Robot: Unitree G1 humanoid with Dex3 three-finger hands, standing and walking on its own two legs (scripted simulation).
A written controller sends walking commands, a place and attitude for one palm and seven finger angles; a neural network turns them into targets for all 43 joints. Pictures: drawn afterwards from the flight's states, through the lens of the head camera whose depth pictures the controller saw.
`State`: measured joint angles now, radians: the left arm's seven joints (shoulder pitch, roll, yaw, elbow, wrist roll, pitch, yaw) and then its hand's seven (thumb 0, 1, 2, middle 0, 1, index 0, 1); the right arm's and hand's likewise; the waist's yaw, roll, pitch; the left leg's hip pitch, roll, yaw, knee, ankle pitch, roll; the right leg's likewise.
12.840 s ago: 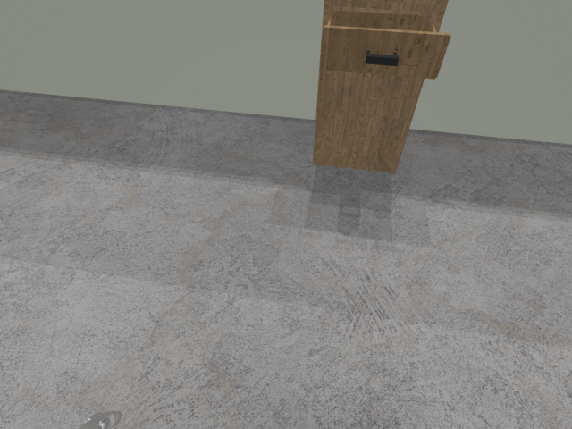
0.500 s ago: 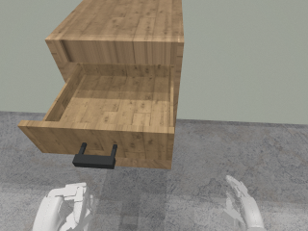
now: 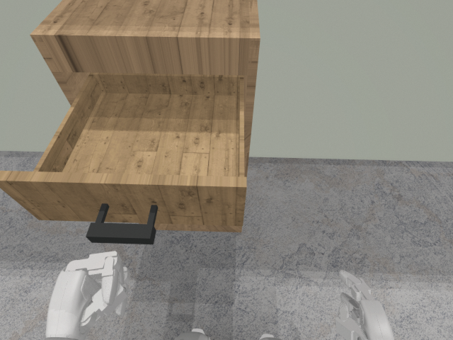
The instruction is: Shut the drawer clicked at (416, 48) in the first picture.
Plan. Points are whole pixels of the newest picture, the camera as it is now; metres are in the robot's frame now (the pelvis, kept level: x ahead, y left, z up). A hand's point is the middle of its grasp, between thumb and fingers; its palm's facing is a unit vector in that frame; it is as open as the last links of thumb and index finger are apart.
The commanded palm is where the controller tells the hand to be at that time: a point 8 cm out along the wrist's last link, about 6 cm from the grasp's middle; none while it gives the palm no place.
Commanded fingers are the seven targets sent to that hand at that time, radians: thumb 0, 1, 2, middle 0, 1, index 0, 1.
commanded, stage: bring the fist close to the handle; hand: left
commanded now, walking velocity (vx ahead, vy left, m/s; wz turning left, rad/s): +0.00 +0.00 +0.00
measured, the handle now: (125, 221) +0.31 +0.20 +0.04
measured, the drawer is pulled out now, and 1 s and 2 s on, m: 0.29 0.29 0.18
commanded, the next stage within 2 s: push the drawer shut in 0.70 s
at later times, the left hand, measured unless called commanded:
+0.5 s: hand (137, 275) +0.22 +0.15 +0.04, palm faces +0.00 -1.00 +0.00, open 3.3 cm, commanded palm +0.19 +0.21 +0.04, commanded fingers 0.00 0.90 0.90 -1.40 -1.60 -1.40 -1.60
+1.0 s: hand (146, 271) +0.23 +0.14 +0.03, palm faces +0.02 -1.00 -0.05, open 3.3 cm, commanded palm +0.21 +0.20 +0.04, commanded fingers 0.00 0.90 0.90 -1.40 -1.60 -1.40 -1.60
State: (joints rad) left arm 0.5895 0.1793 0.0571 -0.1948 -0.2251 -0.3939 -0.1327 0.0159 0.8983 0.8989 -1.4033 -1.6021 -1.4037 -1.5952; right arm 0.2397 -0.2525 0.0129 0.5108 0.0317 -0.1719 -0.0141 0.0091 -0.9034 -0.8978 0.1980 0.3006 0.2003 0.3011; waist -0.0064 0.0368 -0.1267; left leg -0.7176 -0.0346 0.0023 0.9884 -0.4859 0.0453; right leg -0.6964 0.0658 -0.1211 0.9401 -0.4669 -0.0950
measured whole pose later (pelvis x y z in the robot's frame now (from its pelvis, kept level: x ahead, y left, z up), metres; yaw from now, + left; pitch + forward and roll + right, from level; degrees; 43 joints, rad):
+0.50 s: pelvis +0.00 +0.03 -0.02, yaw -1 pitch +16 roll -3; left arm 0.48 0.14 -0.08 -0.20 -0.13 -0.37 -0.01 0.02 0.90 0.90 -1.40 -1.60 -1.40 -1.60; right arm 0.24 -0.23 0.03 0.44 0.01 -0.10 0.01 0.01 -0.90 -0.90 0.20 0.30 0.20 0.30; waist 0.00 0.05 -0.16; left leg -0.87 -0.05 0.03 1.12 -0.54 0.09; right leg -0.85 0.04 -0.11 1.07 -0.52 -0.06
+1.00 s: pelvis -0.01 +0.02 -0.03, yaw +0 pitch +16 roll -2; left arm 0.41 0.17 -0.08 -0.14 -0.11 -0.36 0.04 0.02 0.89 0.91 -1.40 -1.60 -1.40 -1.60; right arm 0.23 -0.24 0.05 0.43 0.01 -0.06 0.00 0.01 -0.90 -0.90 0.20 0.30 0.20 0.30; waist -0.01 0.04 -0.16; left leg -0.88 -0.04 0.02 1.14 -0.54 0.07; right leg -0.85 0.05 -0.12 1.09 -0.52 -0.08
